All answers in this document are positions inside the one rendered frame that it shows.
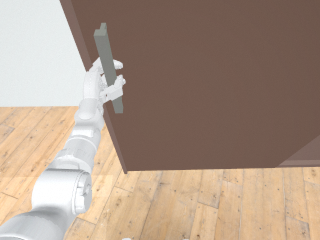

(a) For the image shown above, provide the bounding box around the left robot forearm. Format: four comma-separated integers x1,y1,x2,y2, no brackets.
31,98,105,208

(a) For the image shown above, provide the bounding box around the robot left upper arm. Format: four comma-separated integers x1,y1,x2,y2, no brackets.
0,168,92,240

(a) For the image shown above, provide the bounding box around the wardrobe door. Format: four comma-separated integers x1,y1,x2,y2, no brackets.
286,135,320,161
71,0,320,171

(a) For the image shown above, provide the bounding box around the handle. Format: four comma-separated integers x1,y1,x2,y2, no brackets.
93,22,124,114

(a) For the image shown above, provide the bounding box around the robot left hand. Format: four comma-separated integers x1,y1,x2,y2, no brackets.
82,57,126,106

